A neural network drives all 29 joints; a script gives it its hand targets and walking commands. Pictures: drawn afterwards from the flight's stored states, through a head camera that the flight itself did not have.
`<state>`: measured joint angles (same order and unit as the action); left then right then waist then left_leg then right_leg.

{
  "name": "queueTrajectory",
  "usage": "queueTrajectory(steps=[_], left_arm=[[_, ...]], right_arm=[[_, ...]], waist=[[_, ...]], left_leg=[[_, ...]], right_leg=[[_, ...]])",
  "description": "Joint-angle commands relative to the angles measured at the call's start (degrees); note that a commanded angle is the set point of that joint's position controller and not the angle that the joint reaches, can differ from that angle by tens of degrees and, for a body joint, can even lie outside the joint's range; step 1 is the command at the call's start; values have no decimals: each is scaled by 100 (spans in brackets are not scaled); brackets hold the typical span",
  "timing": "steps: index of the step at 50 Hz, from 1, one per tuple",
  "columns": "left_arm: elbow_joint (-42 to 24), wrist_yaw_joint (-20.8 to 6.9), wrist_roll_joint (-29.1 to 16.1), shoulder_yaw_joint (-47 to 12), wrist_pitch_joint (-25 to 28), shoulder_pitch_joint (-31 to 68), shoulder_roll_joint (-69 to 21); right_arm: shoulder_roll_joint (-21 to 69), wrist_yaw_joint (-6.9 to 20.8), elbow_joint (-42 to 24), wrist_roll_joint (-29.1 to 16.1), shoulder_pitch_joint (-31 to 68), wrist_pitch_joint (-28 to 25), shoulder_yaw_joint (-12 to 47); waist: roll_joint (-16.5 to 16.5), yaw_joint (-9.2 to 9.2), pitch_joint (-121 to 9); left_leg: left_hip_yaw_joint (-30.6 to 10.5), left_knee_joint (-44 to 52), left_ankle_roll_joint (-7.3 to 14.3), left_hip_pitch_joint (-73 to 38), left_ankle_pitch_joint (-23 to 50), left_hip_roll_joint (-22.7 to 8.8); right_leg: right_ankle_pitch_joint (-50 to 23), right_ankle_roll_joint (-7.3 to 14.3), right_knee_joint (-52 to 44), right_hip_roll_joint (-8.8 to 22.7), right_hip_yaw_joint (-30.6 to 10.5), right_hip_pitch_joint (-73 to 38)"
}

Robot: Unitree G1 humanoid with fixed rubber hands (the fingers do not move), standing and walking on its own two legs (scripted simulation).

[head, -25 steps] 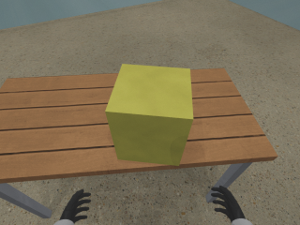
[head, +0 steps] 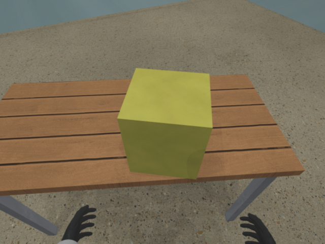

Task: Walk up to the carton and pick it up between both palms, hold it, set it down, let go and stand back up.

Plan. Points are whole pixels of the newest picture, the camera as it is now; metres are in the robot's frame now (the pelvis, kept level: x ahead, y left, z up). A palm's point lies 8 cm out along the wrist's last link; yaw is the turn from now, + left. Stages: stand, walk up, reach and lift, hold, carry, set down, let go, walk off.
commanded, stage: stand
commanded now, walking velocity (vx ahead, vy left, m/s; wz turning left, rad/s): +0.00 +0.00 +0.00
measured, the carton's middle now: (167, 125) +0.43 +0.00 +0.03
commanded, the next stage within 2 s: none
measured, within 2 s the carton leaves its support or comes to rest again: neither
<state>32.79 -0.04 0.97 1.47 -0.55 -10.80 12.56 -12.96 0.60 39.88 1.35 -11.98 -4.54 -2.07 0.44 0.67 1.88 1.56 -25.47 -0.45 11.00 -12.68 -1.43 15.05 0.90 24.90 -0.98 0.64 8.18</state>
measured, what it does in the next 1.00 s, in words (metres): stands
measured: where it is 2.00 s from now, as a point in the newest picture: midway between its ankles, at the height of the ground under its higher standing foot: outside the picture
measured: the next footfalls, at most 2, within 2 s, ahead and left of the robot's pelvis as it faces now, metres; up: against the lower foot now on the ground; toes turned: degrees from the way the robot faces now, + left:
none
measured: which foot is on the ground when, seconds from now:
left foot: down 0.00-1.00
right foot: down 0.00-1.00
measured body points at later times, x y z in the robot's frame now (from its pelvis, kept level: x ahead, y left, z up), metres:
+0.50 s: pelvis -0.03 +0.01 -0.01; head -0.04 +0.02 +0.44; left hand +0.07 +0.28 -0.11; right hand +0.08 -0.25 -0.11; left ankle +0.01 +0.12 -0.74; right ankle -0.02 -0.11 -0.74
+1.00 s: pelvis -0.03 +0.02 -0.01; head -0.05 +0.02 +0.44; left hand +0.04 +0.28 -0.12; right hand +0.06 -0.25 -0.12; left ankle +0.01 +0.12 -0.74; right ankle -0.02 -0.11 -0.74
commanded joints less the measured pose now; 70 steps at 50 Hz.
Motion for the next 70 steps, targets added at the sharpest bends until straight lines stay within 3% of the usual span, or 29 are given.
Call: queueTrajectory(steps=[1, 3, 18, 21, 23, 28, 30, 33, 35, 40, 45, 52, 55, 58, 63, 65, 70], left_arm=[[-306, 21, 24, 278, 371, -105, 764], [-220, -23, 6, 249, 365, -251, 696], [24, -1, 12, 198, 334, -781, 1007], [61, 2, 7, 160, 325, -845, 1010], [92, -4, -15, 166, 310, -904, 1035], [151, -12, 6, 144, 307, -1036, 1041], [153, -17, 2, 136, 310, -1068, 998], [175, -21, 35, 112, 297, -1125, 992], [189, -11, 19, 92, 303, -1172, 996], [167, 2, 1, 82, 312, -1179, 1067], [183, 11, -29, 62, 292, -1236, 1069], [202, 13, -6, 59, 252, -1268, 1046], [186, 23, -6, 55, 252, -1276, 1034], [169, 31, -22, 42, 265, -1191, 1076], [187, 43, -18, 51, 268, -1134, 1096], [165, 45, -53, 38, 267, -1138, 1096], [168, 31, -38, 46, 216, -1160, 1047]], right_arm=[[-701, -73, -357, -56, -66, 43, -201], [-752, -68, -347, -24, -174, 81, -227], [-981, -5, -302, -19, -543, 128, -191], [-949, 6, -289, -29, -586, 152, -162], [-961, 1, -283, -36, -599, 172, -137], [-981, 1, -315, -30, -684, 202, -137], [-996, 2, -313, -40, -737, 204, -131], [-995, -9, -341, -34, -695, 213, -148], [-1016, -4, -330, -29, -755, 218, -133], [-1017, -6, -314, -36, -763, 236, -92], [-986, -13, -318, -39, -747, 241, -103], [-1000, -22, -292, -58, -759, 280, -86], [-962, -27, -295, -42, -786, 296, -78], [-969, -32, -289, -42, -792, 281, -68], [-987, -37, -320, -54, -733, 265, -48], [-943, -43, -321, -51, -756, 272, -15], [-996, -52, -322, -61, -747, 312, -20]], waist=[[183, -32, -803], [8, -79, -454], [-118, -51, -157], [45, -53, 35], [-98, -33, 131], [-282, -40, 221], [-92, -59, 214], [-263, -19, 333], [-91, -42, 297], [-144, -74, 215], [64, -71, 58], [-184, -70, 172], [-114, -66, 363], [93, -104, 216], [-134, -78, -126], [52, -77, -207], [-73, -79, 33]], left_leg=[[-513, 5, 258, -387, 1347, -495], [-516, -13, 248, -234, 1182, -477], [-660, 265, 218, 210, 217, -437], [-703, 286, 239, 352, -77, -413], [-707, 351, 236, 479, -354, -402], [-730, 428, 247, 670, -829, -392], [-836, 491, 263, 763, -1032, -422], [-891, 571, 268, 853, -1263, -441], [-855, 465, 259, 798, -1129, -414], [-812, 346, 239, 647, -830, -371], [-771, 267, 257, 482, -465, -366], [-830, 331, 254, 620, -635, -386], [-813, 281, 250, 629, -562, -349], [-788, 219, 245, 440, -189, -367], [-751, 58, 257, 242, 410, -362], [-726, 3, 258, 173, 618, -379], [-715, 61, 224, 315, 209, -341]], right_leg=[[-1490, 41, -273, 688, -573, 62], [-1194, 48, -356, 659, -557, 289], [-61, -7, -259, 601, -422, 401], [117, -3, -279, 615, -438, 518], [295, 1, -255, 586, -462, 582], [467, 1, -221, 589, -480, 698], [565, 8, -201, 548, -450, 651], [598, -11, -137, 522, -427, 752], [585, -12, -186, 566, -431, 737], [474, -6, -159, 563, -486, 836], [298, 8, -115, 624, -480, 787], [302, 11, -78, 594, -445, 738], [371, 16, -176, 631, -520, 869], [138, -6, -150, 635, -480, 837], [-270, 32, -44, 666, -483, 568], [-424, 39, -31, 681, -480, 532], [-9, 33, -101, 658, -441, 719]])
